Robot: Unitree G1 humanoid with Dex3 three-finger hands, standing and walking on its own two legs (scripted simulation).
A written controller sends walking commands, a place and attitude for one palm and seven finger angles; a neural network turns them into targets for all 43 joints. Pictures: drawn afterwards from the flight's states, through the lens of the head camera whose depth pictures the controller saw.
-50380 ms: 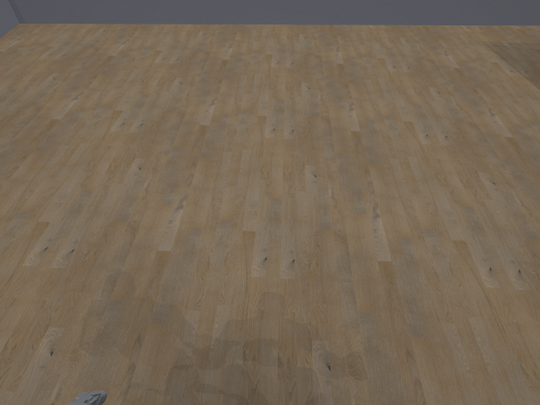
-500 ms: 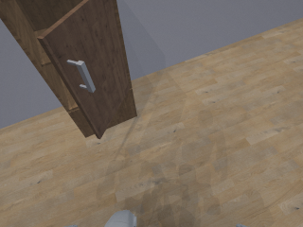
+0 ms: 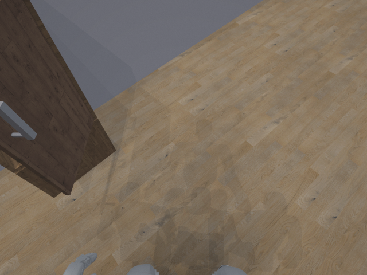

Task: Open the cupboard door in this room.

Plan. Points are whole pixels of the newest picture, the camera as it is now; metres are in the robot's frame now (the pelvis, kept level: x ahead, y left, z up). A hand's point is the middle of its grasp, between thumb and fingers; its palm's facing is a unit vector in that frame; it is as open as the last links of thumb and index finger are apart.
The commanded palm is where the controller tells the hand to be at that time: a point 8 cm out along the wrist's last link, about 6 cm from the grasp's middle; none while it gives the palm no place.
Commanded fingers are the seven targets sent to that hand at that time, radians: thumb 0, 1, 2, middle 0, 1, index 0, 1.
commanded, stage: walk to a spot facing it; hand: left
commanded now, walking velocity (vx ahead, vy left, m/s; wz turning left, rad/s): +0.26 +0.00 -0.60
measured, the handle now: (8, 122) +0.44 +0.47 +0.03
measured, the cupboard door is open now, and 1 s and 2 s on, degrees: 43 43 43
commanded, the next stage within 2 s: turn to face it in 1.64 s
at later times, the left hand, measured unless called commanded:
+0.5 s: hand (118, 240) +0.20 +0.19 -0.16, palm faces -0.25 -0.95 -0.17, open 7.4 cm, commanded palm none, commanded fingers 0.00 0.90 0.90 -0.20 -0.30 -0.20 -0.30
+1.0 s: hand (206, 152) +0.46 -0.04 -0.14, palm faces -0.52 -0.82 -0.23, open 7.2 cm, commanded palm none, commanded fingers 0.00 0.90 0.90 -0.20 -0.30 -0.20 -0.30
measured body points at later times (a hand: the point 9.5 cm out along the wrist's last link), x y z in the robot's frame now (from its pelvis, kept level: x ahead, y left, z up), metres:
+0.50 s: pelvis +0.11 +0.01 +0.02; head +0.15 +0.02 +0.47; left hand +0.22 +0.24 -0.14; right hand +0.09 -0.24 -0.11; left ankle +0.10 +0.13 -0.72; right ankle +0.04 -0.10 -0.64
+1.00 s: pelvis +0.28 -0.15 +0.02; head +0.32 -0.18 +0.46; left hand +0.49 +0.00 -0.13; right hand +0.15 -0.34 -0.14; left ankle +0.38 +0.01 -0.63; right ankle +0.26 -0.18 -0.72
